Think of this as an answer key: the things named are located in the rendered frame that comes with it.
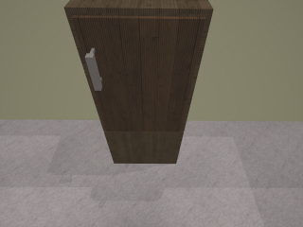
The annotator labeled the cupboard door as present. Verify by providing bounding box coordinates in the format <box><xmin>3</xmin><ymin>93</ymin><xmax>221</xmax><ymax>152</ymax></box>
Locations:
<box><xmin>71</xmin><ymin>15</ymin><xmax>206</xmax><ymax>132</ymax></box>

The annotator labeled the handle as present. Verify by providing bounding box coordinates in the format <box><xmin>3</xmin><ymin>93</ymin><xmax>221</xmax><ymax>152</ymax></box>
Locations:
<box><xmin>84</xmin><ymin>48</ymin><xmax>102</xmax><ymax>91</ymax></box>

